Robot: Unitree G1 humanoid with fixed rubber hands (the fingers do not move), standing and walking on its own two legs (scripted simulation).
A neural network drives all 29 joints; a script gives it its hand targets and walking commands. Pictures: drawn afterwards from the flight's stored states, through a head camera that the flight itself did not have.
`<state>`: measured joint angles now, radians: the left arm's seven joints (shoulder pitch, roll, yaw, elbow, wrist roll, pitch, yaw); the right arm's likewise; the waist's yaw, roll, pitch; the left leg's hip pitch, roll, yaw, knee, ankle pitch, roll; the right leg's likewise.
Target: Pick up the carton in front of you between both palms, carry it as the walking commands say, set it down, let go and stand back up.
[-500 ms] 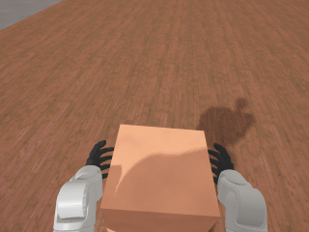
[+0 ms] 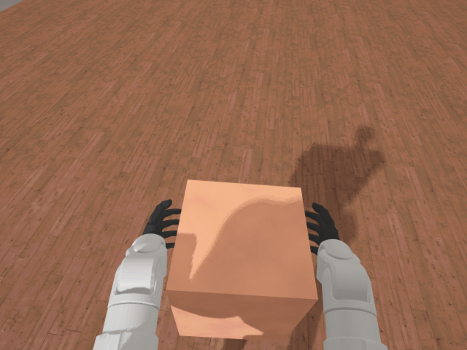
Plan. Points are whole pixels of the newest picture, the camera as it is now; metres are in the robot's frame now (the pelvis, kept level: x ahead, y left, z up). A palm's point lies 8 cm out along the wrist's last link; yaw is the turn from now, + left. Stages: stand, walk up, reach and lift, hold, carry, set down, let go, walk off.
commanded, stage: carry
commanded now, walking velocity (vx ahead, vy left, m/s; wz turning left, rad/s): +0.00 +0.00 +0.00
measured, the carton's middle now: (237, 264) +0.28 +0.00 -0.05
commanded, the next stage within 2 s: hold in 0.68 s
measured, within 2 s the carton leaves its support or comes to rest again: neither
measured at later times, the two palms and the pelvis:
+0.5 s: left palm (158, 234) +0.29 +0.14 +0.04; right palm (332, 237) +0.30 -0.16 +0.04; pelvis +0.01 -0.01 +0.00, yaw +0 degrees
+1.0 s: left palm (181, 241) +0.28 +0.10 +0.04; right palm (362, 272) +0.24 -0.20 +0.03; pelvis -0.02 +0.00 +0.01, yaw -7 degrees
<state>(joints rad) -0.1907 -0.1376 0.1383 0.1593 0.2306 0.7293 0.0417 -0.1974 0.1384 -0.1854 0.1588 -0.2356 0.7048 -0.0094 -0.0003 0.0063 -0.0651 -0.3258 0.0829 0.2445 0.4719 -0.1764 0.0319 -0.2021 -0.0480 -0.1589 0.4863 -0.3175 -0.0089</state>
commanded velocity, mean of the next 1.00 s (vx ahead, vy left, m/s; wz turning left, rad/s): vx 0.00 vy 0.00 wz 0.00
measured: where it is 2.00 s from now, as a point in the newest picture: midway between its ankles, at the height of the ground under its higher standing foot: outside the picture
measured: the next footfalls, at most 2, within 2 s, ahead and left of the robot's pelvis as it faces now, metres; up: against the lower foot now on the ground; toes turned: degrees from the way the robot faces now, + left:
none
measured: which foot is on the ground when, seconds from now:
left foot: down 0.00-1.00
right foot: down 0.00-1.00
